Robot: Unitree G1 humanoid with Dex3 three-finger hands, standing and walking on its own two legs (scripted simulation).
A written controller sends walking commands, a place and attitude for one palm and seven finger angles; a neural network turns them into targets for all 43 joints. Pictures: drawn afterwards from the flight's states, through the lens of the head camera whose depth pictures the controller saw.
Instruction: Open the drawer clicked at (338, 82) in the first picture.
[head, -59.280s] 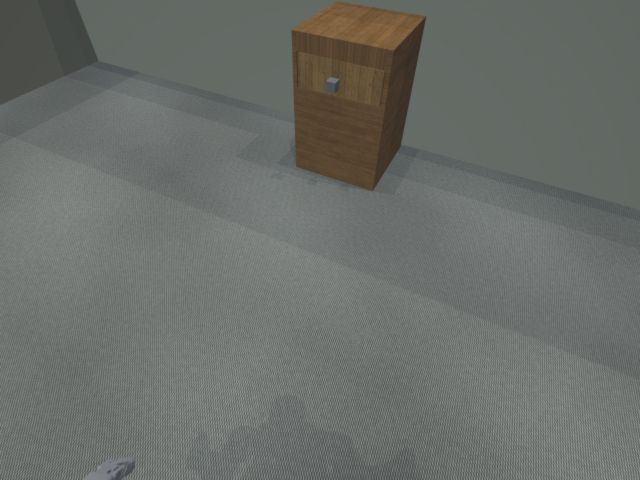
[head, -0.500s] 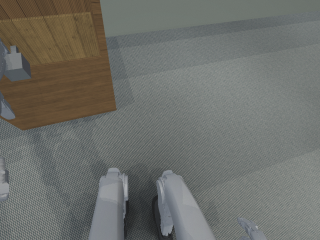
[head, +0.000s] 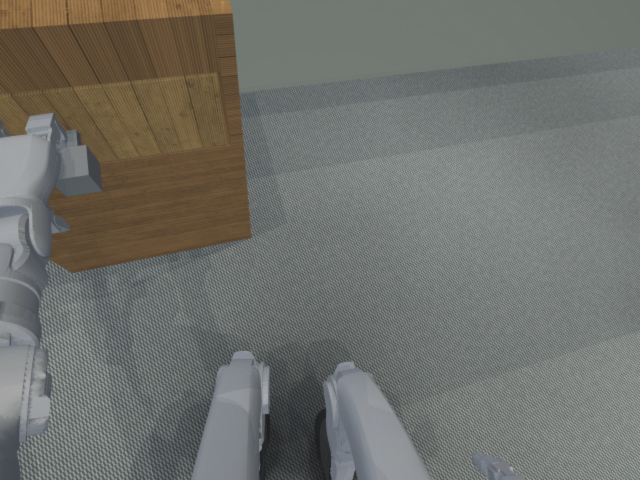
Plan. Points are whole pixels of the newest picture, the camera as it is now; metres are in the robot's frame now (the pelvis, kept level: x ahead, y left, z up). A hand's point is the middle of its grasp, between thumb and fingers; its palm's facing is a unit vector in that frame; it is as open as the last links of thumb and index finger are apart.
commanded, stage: close the thumb around the handle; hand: left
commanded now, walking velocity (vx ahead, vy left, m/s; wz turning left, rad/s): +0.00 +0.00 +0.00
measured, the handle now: (75, 157) +0.50 +0.33 -0.05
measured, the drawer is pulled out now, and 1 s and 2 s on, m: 0.00 0.00 0.02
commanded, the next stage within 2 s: pull the drawer open in 0.40 s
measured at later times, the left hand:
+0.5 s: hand (41, 192) +0.45 +0.36 -0.07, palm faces -0.01 -0.03 -1.00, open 5.0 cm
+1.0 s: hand (42, 201) +0.44 +0.36 -0.07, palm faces -0.03 -0.06 -1.00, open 5.1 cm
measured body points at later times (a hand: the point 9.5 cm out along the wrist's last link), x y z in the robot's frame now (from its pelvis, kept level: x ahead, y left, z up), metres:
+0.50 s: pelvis +0.00 +0.01 -0.01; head +0.19 +0.06 +0.40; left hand +0.45 +0.36 -0.01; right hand +0.08 -0.25 -0.13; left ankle +0.06 +0.08 -0.54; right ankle +0.04 -0.11 -0.54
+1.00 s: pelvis +0.01 +0.01 +0.00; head +0.21 +0.05 +0.40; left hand +0.44 +0.36 -0.01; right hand +0.09 -0.25 -0.13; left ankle +0.06 +0.08 -0.54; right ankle +0.04 -0.11 -0.54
